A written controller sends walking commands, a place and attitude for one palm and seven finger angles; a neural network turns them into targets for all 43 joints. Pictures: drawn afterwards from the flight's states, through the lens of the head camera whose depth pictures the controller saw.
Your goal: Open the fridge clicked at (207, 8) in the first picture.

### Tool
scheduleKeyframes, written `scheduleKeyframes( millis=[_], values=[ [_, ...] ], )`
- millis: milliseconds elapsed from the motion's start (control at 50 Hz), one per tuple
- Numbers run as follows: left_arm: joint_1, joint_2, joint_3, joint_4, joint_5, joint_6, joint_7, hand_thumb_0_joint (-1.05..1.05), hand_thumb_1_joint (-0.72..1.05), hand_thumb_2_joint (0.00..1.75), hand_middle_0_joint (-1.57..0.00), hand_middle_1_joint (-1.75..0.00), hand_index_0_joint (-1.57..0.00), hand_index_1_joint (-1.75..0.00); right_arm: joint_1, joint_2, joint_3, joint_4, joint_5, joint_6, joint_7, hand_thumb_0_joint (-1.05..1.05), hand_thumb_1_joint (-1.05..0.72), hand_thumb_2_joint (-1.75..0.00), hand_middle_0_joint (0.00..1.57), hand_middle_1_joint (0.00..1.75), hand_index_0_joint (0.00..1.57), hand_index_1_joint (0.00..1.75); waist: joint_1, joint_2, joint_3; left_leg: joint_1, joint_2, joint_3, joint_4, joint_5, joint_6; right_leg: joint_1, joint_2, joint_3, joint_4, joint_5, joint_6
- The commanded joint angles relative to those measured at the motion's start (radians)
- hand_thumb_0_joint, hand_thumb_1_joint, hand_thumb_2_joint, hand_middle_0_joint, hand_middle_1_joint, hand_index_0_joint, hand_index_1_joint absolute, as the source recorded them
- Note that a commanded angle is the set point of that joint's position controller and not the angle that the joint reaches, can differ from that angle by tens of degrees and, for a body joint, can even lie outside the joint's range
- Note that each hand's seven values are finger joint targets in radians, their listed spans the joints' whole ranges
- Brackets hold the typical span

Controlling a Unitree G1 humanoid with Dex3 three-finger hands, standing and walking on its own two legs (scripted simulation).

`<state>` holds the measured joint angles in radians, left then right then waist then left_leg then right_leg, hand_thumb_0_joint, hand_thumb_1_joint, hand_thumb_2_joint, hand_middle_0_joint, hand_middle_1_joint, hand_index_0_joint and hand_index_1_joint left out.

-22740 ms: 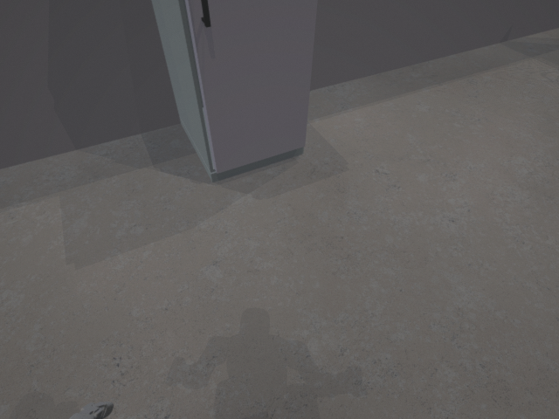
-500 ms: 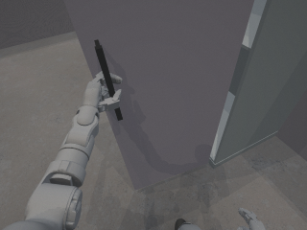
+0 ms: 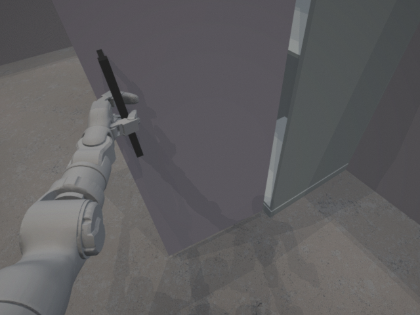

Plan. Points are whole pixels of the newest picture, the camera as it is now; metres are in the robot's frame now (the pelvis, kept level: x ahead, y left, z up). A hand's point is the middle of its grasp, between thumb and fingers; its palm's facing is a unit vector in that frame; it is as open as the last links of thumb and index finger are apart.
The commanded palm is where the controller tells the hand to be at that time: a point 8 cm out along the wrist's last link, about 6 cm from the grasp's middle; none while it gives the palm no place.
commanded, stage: stop walking and hold the door back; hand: left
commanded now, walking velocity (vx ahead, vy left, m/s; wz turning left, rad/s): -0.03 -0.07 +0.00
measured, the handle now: (122, 109) +0.51 +0.16 +0.15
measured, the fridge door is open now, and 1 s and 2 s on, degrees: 84 76 75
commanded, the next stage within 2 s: loosen the grip on the handle in 0.30 s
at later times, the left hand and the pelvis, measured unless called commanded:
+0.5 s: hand (126, 112) +0.50 +0.15 +0.15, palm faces +0.01 -1.00 -0.08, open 5.4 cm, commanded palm +0.46 +0.20 +0.15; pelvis +0.02 +0.03 -0.01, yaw -2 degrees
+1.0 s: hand (126, 117) +0.52 +0.16 +0.12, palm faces +0.06 -0.99 -0.15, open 14.0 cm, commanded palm +0.49 +0.20 +0.14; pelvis +0.05 +0.03 +0.00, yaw -2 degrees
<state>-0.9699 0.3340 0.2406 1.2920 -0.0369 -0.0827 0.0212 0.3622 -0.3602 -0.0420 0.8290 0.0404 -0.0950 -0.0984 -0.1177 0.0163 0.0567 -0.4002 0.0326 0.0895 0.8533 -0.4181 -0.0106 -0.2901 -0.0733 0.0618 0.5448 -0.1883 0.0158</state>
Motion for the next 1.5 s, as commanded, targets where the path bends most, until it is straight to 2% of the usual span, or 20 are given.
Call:
scheduleKeyframes(
  millis=[0,40,60,100,140,200,260,360,380,400,440,460,540,620,760,780,860,1000,1060,1480],
  values=[
    [-0.453,0.309,0.013,-0.222,0.009,-0.088,0.017,0.0,0.9,0.9,-0.45,-1.4,-0.45,-1.4,-0.011,-0.097,-0.032,-0.092,-0.011,-0.055,-0.014,0.0,-0.9,-0.9,0.2,0.3,0.2,0.3,0.077,-0.176,-0.247,0.309,-0.007,0.047,-0.35,0.074,0.013,-0.087,-0.081,0.055,-0.126,-0.391,-0.069],
    [-0.505,0.252,-0.024,-0.262,-0.012,-0.106,0.001,0.0,0.9,0.9,-0.45,-1.4,-0.45,-1.4,-0.029,-0.152,-0.045,-0.112,-0.013,-0.057,-0.009,0.0,-0.9,-0.9,0.2,0.3,0.2,0.3,0.092,0.163,-0.191,0.361,0.249,-0.298,-0.558,-0.044,0.109,-0.266,0.074,-0.09,0.212,-0.284,0.007],
    [-0.573,0.282,0.005,-0.28,-0.027,-0.101,0.006,0.0,0.9,0.9,-0.45,-1.4,-0.45,-1.4,-0.052,-0.158,-0.035,-0.126,-0.005,-0.047,-0.008,0.0,-0.9,-0.9,0.2,0.3,0.2,0.3,0.117,0.135,-0.217,0.325,0.334,-0.412,-0.608,0.142,0.174,-0.255,0.081,-0.098,0.332,-0.264,0.013],
    [-0.569,0.169,-0.091,-0.336,-0.013,-0.099,0.001,0.0,0.9,0.9,-0.45,-1.4,-0.45,-1.4,-0.1,-0.085,-0.005,-0.141,-0.004,-0.04,0.002,0.0,-0.9,-0.9,0.2,0.3,0.2,0.3,0.1,0.207,-0.216,0.169,0.296,-0.335,-0.588,-0.032,0.175,-0.144,0.033,-0.043,0.34,-0.257,0.003],
    [-0.49,0.293,-0.003,-0.295,0.005,-0.091,0.025,0.0,0.9,0.9,-0.45,-1.4,-0.45,-1.4,-0.069,-0.105,-0.007,-0.119,-0.003,-0.032,-0.011,0.0,-0.9,-0.9,0.2,0.3,0.2,0.3,0.123,0.155,-0.207,0.105,0.236,-0.196,-0.471,0.078,0.144,0.001,0.037,-0.08,0.134,-0.21,0.004],
    [-0.451,0.323,0.007,-0.248,0.024,-0.071,0.033,0.0,0.9,0.9,-0.45,-1.4,-0.45,-1.4,-0.043,-0.098,-0.021,-0.137,0.008,-0.042,-0.016,0.0,-0.9,-0.9,0.2,0.3,0.2,0.3,0.1,-0.215,-0.281,-0.001,0.045,-0.009,-0.165,0.137,0.011,0.195,-0.131,0.164,-0.163,-0.005,-0.07],
    [-0.392,0.342,0.031,-0.222,0.024,-0.031,0.037,0.0,0.9,0.9,-0.45,-1.4,-0.45,-1.4,-0.053,-0.084,-0.013,-0.14,0.011,-0.04,-0.025,0.0,-0.9,-0.9,0.2,0.3,0.2,0.3,0.123,-0.309,-0.229,-0.07,0.017,-0.079,-0.054,-0.04,-0.004,0.169,-0.202,0.237,-0.238,-0.052,-0.127],
    [-0.448,0.306,-0.004,-0.181,0.015,-0.046,0.025,0.0,0.9,0.9,-0.45,-1.4,-0.45,-1.4,-0.041,-0.101,0.0,-0.107,0.006,-0.046,-0.026,0.0,-0.9,-0.9,0.2,0.3,0.2,0.3,0.111,-0.048,-0.302,0.218,0.101,-0.113,-0.374,0.38,0.029,0.052,-0.03,-0.029,-0.038,0.028,-0.008],
    [-0.87,0.455,0.079,-0.471,0.12,-0.087,-0.009,0.0,0.9,0.9,-0.45,-1.4,-0.45,-1.4,0.049,-0.053,-0.092,-0.207,-0.022,-0.094,0.017,0.0,-0.9,-0.9,0.2,0.3,0.2,0.3,0.081,-0.277,-0.286,0.212,0.085,-0.079,-0.371,0.343,0.052,0.113,0.028,-0.006,-0.075,0.091,0.008],
    [-0.751,0.316,0.052,-0.185,0.078,-0.014,-0.048,0.0,0.78,0.84,-0.45,-1.4,-0.45,-1.4,-0.091,-0.078,-0.002,-0.231,-0.019,-0.172,0.037,0.0,-0.9,-0.9,0.2,0.3,0.2,0.3,0.003,-0.413,-0.497,0.11,-0.035,-0.037,-0.414,0.379,0.088,0.051,0.08,-0.074,-0.024,0.213,-0.048],
    [-0.499,0.247,0.092,-0.185,0.057,0.009,-0.052,0.0,0.54,0.73,-0.45,-1.4,-0.45,-1.4,-0.024,-0.073,-0.012,-0.178,-0.019,-0.154,0.056,0.0,-0.9,-0.9,0.2,0.3,0.2,0.3,0.07,0.114,-0.402,0.164,-0.032,-0.053,-0.389,0.318,0.008,-0.037,0.028,-0.114,-0.002,0.073,-0.063],
    [-0.496,0.247,0.08,-0.297,0.059,-0.027,-0.034,0.0,0.42,0.67,-0.45,-1.4,-0.45,-1.4,-0.029,-0.064,-0.001,-0.192,-0.027,-0.148,0.068,0.0,-0.9,-0.9,0.2,0.3,0.2,0.3,0.075,0.207,-0.361,0.222,-0.016,-0.082,-0.417,0.272,-0.008,-0.088,0.045,-0.114,-0.021,0.008,-0.065],
    [-0.421,0.134,-0.031,-0.336,0.07,-0.076,0.019,0.0,-0.07,0.43,-0.45,-1.4,-0.45,-1.4,-0.04,-0.076,-0.008,-0.236,-0.019,-0.168,0.086,0.0,-0.9,-0.9,0.2,0.3,0.2,0.3,0.033,-0.116,-0.286,0.111,-0.002,-0.105,-0.432,0.042,0.032,-0.103,0.056,-0.109,-0.044,-0.1,-0.058],
    [-0.413,0.091,-0.084,-0.479,0.052,-0.041,0.019,0.0,-0.55,0.2,-0.42,-1.37,-0.42,-1.37,-0.058,-0.074,-0.007,-0.252,-0.003,-0.181,0.089,0.0,-0.9,-0.9,0.2,0.3,0.2,0.3,0.061,0.054,-0.407,0.199,-0.011,-0.081,-0.416,0.125,0.023,-0.075,0.059,-0.085,-0.033,-0.047,-0.068],
    [-0.32,0.073,-0.078,-0.67,0.019,0.037,0.03,0.0,-0.55,0.2,-0.33,-1.25,-0.33,-1.25,-0.058,-0.066,-0.01,-0.24,0.001,-0.171,0.086,0.0,-0.9,-0.9,0.2,0.3,0.2,0.3,0.076,-0.014,-0.457,0.254,-0.003,-0.069,-0.376,0.453,0.029,0.017,0.071,-0.096,-0.041,0.157,-0.059],
    [-0.414,0.252,0.039,-0.475,0.043,0.049,0.042,0.0,-0.55,0.2,-0.32,-1.23,-0.32,-1.23,-0.013,-0.083,-0.004,-0.184,-0.004,-0.149,0.068,0.0,-0.9,-0.9,0.2,0.3,0.2,0.3,0.028,-0.11,-0.333,0.158,-0.008,-0.063,-0.365,0.375,0.038,-0.022,0.073,-0.092,-0.057,0.147,-0.046],
    [-0.498,0.173,-0.036,-0.634,0.058,-0.028,0.013,0.0,-0.55,0.2,-0.26,-1.17,-0.26,-1.17,-0.025,-0.053,-0.003,-0.225,-0.006,-0.141,0.067,0.0,-0.9,-0.9,0.2,0.3,0.2,0.3,0.045,0.066,-0.497,0.253,-0.026,-0.063,-0.347,0.435,0.036,0.007,0.07,-0.084,-0.028,0.19,-0.054],
    [-0.392,0.113,-0.054,-0.553,0.021,-0.032,-0.025,0.0,-0.55,0.2,-0.25,-1.15,-0.25,-1.15,-0.016,-0.049,-0.001,-0.226,0.001,-0.122,0.073,0.0,-0.9,-0.9,0.2,0.3,0.2,0.3,0.049,-0.017,-0.468,0.219,-0.028,-0.06,-0.327,0.464,0.04,0.011,0.075,-0.089,-0.022,0.254,-0.043],
    [-0.381,0.252,0.051,-0.432,0.037,-0.027,-0.02,0.0,-0.55,0.2,-0.25,-1.15,-0.25,-1.15,0.008,-0.062,0.002,-0.205,-0.003,-0.1,0.065,0.0,-0.9,-0.9,0.2,0.3,0.2,0.3,0.041,-0.103,-0.408,0.14,-0.032,-0.056,-0.317,0.43,0.047,0.02,0.072,-0.086,-0.022,0.268,-0.037],
    [-0.273,0.345,0.07,-0.607,-0.018,-0.067,-0.19,0.0,-0.55,0.2,-0.25,-1.15,-0.25,-1.15,-0.016,-0.067,0.005,-0.277,0.019,-0.058,0.031,0.0,-0.9,-0.9,0.2,0.3,0.2,0.3,0.061,0.031,-0.436,0.166,-0.044,-0.056,-0.323,0.346,0.059,0.033,0.076,-0.077,-0.042,0.202,-0.04]
  ],
)
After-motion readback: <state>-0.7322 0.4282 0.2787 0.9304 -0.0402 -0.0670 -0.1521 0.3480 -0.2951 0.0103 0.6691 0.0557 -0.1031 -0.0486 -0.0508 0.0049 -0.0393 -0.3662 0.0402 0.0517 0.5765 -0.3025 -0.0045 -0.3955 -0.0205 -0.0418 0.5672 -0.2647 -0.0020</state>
